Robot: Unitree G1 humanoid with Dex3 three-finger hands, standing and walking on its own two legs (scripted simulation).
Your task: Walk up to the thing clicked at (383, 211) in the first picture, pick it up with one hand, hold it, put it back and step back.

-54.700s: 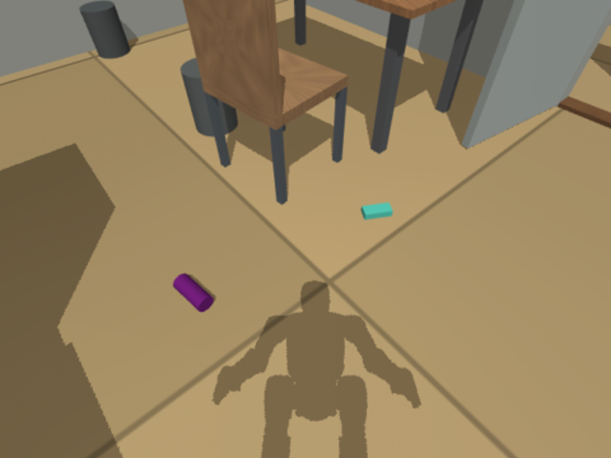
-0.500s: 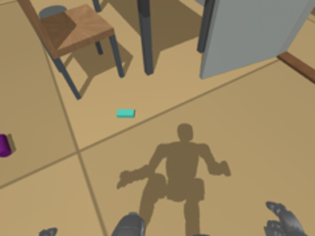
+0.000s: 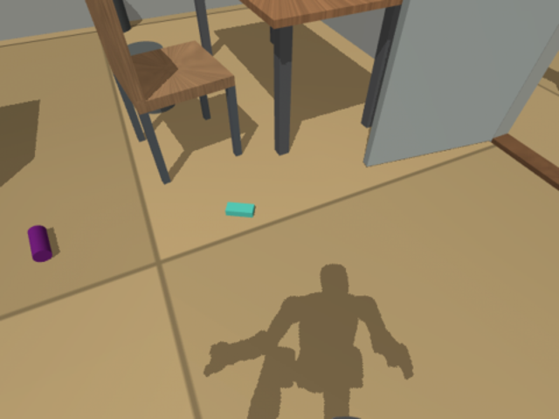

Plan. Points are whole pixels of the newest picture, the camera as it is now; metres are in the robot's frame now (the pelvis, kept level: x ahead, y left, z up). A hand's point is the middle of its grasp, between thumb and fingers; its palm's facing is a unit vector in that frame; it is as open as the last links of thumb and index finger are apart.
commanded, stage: step back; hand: left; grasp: from above
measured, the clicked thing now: (240, 209) +1.12 +0.21 -0.75
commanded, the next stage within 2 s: stand in 0.78 s
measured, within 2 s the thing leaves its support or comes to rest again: neither
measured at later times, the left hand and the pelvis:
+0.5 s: hand out of the picture +0.07 +0.30 -0.15, palm faces +0.00 -0.93 -0.36, open 7.4 cm; pelvis +0.02 +0.02 +0.00, yaw +0 degrees
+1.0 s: hand (126, 395) +0.19 +0.26 -0.13, palm faces -0.03 -0.94 -0.33, open 7.3 cm; pelvis +0.05 +0.02 +0.02, yaw -1 degrees
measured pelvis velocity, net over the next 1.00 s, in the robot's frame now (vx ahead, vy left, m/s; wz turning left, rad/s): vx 0.05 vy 0.02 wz -0.02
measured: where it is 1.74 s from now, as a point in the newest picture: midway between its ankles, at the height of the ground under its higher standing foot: outside the picture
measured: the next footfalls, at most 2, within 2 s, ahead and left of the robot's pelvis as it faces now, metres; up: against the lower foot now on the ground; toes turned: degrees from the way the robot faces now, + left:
left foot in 0.34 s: +0.08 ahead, +0.15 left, +0.00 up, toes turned +1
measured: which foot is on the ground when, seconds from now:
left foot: down 0.00-0.10, up 0.12-0.32, down 0.34-1.00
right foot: down 0.00-1.00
